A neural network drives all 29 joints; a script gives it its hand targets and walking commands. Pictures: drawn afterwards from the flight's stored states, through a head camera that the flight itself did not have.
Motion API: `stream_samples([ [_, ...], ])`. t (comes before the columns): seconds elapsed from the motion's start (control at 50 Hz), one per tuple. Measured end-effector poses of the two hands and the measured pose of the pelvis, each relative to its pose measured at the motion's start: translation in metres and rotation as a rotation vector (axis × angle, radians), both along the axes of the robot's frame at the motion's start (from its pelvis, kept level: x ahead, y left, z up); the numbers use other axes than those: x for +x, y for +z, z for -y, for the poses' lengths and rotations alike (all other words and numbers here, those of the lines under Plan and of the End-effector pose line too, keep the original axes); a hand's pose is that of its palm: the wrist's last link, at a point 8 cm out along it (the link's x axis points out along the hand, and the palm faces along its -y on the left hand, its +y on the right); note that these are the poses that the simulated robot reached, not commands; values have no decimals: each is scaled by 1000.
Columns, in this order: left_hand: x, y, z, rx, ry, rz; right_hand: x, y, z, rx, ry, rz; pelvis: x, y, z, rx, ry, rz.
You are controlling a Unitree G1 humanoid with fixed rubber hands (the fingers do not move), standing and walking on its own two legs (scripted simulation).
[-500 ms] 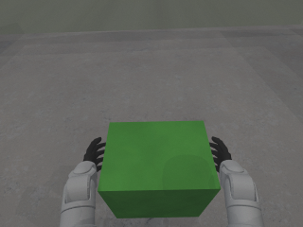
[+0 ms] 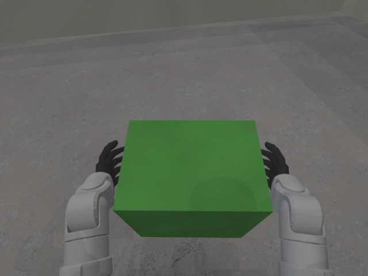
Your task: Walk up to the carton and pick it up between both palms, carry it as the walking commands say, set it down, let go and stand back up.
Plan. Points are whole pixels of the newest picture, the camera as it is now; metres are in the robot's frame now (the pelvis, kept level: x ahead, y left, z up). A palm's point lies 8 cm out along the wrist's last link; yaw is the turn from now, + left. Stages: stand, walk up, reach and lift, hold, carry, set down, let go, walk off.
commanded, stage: carry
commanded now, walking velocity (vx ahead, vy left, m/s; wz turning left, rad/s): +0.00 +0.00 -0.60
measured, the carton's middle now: (191, 185) +0.32 +0.02 +0.03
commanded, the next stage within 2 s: none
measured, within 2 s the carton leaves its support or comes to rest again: neither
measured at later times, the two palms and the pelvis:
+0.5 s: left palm (176, 147) +0.36 +0.05 +0.11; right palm (356, 198) +0.24 -0.28 +0.11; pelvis -0.02 -0.02 +0.00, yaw -19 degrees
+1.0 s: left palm (221, 158) +0.33 -0.05 +0.11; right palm out of the picture +0.11 -0.33 +0.11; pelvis -0.04 -0.01 +0.01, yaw -38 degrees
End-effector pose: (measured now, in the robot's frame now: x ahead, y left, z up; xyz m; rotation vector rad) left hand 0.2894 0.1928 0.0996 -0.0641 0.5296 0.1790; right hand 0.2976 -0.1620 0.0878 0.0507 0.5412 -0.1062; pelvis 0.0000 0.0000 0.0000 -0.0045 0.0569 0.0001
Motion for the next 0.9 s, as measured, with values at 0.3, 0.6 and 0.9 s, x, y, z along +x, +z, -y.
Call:
stream_samples([
  [0.3,50,29,56,-88,-158,-74,-22,45,50,34,-259,-63,-12,18,-8,-25,-190,-37],
  [0.6,64,-11,186,-76,-376,-139,-88,-1,154,83,-504,-107,-25,2,23,-4,-386,-43],
  [0.9,48,-7,213,-95,-562,-111,-158,12,151,62,-686,-65,-31,8,1,-16,-607,-33],
])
